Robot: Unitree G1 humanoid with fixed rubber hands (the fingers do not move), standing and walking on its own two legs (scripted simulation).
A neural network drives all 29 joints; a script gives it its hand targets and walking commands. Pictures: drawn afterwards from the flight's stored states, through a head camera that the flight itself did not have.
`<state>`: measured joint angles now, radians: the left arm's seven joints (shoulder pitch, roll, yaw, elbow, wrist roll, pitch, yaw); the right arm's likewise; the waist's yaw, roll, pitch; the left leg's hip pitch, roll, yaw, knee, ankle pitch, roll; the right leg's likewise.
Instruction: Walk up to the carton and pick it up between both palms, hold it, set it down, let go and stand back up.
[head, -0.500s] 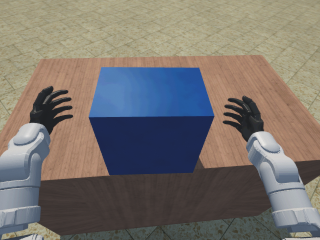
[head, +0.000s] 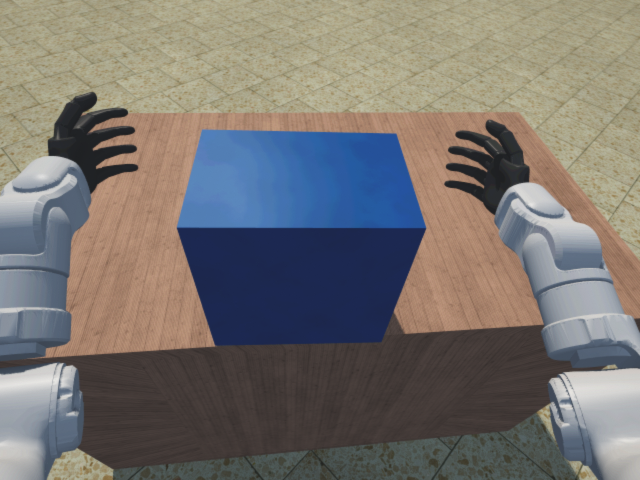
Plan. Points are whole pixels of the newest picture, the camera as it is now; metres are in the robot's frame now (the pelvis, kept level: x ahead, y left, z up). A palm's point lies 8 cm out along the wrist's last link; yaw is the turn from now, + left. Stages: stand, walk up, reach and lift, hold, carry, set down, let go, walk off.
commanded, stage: reach and lift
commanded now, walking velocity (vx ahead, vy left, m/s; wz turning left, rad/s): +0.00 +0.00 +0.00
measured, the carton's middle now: (300, 246) +0.42 +0.03 +0.06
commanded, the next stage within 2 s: none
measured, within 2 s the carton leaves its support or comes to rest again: neither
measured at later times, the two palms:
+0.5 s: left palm (90, 156) +0.43 +0.27 +0.20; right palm (488, 170) +0.44 -0.20 +0.18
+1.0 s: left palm (121, 208) +0.43 +0.26 +0.12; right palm (455, 214) +0.44 -0.19 +0.10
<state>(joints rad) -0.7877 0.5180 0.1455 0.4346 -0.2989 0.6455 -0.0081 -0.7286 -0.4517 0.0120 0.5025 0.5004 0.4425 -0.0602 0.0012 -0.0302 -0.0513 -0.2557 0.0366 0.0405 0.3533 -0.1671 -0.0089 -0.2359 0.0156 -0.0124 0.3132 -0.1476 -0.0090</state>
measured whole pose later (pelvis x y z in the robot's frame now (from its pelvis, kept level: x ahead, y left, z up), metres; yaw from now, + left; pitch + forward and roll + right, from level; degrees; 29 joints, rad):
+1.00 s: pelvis +0.02 +0.00 +0.00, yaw +1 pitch +9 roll -1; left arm -0.81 0.39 0.05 0.94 -0.22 0.11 -0.04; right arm -0.77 -0.32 0.06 0.92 0.37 0.04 -0.10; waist 0.03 0.00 -0.11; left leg -0.37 0.04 0.01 0.43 -0.21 -0.02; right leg -0.33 0.02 -0.04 0.35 -0.18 -0.01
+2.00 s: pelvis -0.01 +0.00 -0.01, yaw +0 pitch +13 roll -1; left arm -0.95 0.23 0.01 1.22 -0.21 -0.09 0.10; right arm -0.90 -0.18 0.01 1.13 0.30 -0.01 -0.15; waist 0.02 -0.01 -0.17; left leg -0.52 0.05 0.02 0.51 -0.20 -0.02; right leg -0.48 0.03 -0.03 0.43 -0.17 -0.01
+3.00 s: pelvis +0.01 +0.01 +0.00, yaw +1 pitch +4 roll +0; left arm -0.82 0.13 0.34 1.13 0.09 -0.16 -0.01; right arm -0.70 -0.01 -0.35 0.90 -0.11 -0.06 -0.07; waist 0.01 -0.02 -0.05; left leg -0.23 0.01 0.03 0.33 -0.17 0.00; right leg -0.20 -0.01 -0.02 0.29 -0.15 0.01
